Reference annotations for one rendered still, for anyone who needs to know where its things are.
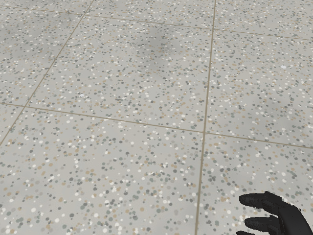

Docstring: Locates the robot right hand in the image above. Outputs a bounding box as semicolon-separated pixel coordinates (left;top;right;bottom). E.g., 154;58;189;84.
236;191;313;235

